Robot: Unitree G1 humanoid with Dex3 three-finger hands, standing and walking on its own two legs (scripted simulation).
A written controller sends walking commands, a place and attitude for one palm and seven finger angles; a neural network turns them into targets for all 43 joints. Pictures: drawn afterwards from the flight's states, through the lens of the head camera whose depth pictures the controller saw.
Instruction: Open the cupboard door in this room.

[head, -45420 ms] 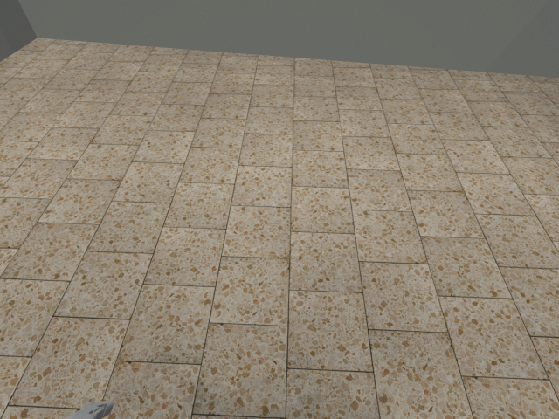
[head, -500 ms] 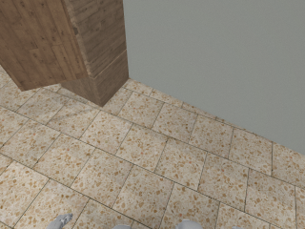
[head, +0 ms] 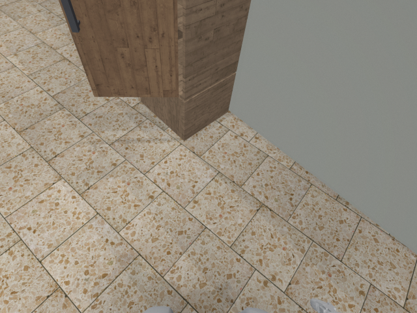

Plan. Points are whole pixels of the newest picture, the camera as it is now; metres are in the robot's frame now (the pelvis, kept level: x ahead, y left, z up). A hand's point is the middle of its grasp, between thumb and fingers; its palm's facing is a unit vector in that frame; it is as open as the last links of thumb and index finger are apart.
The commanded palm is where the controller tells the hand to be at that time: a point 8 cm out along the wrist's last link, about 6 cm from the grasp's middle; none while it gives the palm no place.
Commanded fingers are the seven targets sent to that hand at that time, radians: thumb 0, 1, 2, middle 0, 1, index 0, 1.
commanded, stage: turn to face it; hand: left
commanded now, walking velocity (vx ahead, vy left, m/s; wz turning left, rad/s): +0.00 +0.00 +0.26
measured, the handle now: (70, 7) +0.98 +0.54 +0.02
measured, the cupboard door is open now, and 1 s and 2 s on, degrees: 51 51 51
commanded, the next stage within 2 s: take the last steps up to it in 0.06 s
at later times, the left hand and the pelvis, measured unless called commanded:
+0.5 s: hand out of the picture +0.02 +0.17 -0.15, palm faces +0.21 -0.96 -0.20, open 7.4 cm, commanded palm none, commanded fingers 0.00 0.90 0.90 -0.20 -0.30 -0.20 -0.30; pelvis +0.04 -0.01 +0.02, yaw +10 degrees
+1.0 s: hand (79, 246) +0.25 +0.30 -0.14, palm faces +0.20 -0.96 -0.20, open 7.4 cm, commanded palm none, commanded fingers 0.00 0.90 0.90 -0.20 -0.30 -0.20 -0.30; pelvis +0.18 +0.10 +0.01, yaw +11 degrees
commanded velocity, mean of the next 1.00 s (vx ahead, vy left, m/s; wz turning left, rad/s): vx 0.26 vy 0.10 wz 0.12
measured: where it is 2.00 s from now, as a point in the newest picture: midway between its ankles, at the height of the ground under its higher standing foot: (160, 237)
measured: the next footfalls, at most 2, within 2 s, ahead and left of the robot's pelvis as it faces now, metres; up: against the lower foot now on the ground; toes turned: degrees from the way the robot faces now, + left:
right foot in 0.28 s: +0.04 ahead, -0.15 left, +0.00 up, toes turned +2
left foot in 0.66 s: +0.16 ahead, +0.18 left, +0.00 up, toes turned +18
